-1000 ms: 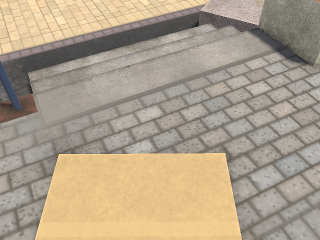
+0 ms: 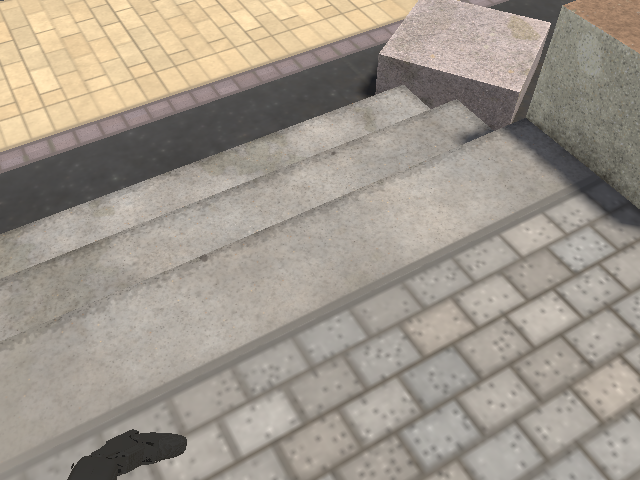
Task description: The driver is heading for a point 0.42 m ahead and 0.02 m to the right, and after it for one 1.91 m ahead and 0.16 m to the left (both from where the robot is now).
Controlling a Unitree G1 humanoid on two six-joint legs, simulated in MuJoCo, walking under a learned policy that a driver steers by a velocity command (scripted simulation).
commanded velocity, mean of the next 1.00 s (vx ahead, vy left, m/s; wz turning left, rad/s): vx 1.00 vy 0.00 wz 0.00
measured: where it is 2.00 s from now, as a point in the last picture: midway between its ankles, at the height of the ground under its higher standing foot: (274, 126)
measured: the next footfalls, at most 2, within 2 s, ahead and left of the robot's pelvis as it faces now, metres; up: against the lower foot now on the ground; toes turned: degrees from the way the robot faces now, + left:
right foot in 0.12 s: +0.37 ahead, -0.10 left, -0.01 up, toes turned -3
left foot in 0.56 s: +0.82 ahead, +0.08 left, -0.03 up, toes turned +3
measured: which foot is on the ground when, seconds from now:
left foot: down 0.00-0.14, up 0.16-0.54, down 0.56-0.98, up 1.00-1.00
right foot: up 0.00-0.10, down 0.12-0.58, up 0.60-0.96, down 0.98-1.00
